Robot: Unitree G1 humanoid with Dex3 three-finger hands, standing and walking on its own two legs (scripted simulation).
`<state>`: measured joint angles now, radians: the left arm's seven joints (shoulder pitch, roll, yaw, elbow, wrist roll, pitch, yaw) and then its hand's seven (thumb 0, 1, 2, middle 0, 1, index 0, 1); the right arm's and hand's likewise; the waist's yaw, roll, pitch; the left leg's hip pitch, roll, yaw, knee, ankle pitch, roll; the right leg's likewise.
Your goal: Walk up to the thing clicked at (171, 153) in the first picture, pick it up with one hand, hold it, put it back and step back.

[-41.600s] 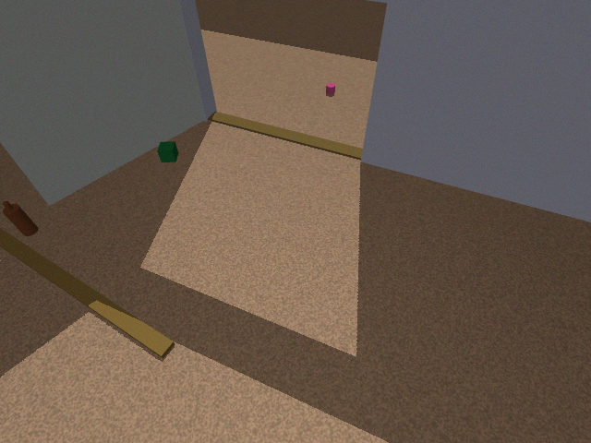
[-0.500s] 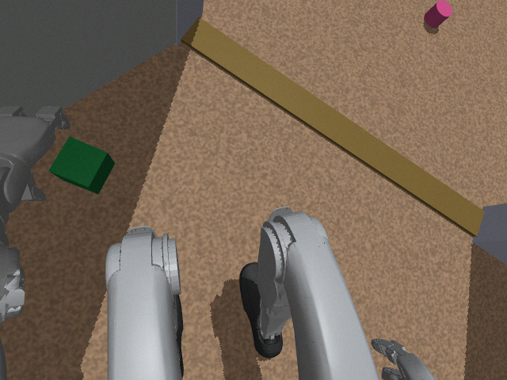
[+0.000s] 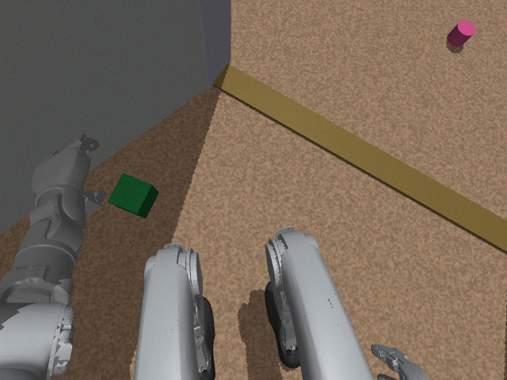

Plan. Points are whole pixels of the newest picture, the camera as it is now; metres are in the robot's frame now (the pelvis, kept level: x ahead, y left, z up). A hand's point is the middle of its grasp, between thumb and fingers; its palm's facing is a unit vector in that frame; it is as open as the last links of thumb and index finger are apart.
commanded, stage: home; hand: left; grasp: from above
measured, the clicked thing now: (134, 196) +0.47 +0.25 -0.39
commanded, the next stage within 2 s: none
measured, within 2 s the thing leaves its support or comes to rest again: neither
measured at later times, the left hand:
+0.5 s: hand (21, 290) +0.27 +0.21 +0.09, palm faces -0.02 -0.92 -0.38, open 7.4 cm
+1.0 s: hand out of the picture +0.22 +0.19 +0.25, palm faces +0.15 -0.97 -0.21, open 7.4 cm
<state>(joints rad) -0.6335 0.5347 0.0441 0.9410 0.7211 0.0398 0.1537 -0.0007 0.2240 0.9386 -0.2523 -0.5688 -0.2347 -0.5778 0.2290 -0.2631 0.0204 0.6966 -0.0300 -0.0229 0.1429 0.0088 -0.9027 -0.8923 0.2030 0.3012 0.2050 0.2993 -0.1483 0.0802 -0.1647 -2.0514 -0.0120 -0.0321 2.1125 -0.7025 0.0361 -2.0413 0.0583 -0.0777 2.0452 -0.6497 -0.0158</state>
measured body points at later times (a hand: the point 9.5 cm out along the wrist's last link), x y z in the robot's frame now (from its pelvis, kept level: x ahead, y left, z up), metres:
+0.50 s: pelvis +0.02 +0.00 +0.18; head +0.11 +0.03 +0.62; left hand +0.27 +0.26 +0.11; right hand +0.23 -0.23 +0.10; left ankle +0.07 +0.11 -0.39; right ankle +0.09 -0.11 -0.39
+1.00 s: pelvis +0.08 +0.00 +0.29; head +0.09 +0.01 +0.74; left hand +0.21 +0.25 +0.27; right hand +0.25 -0.23 +0.23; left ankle +0.07 +0.11 -0.39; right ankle +0.09 -0.11 -0.39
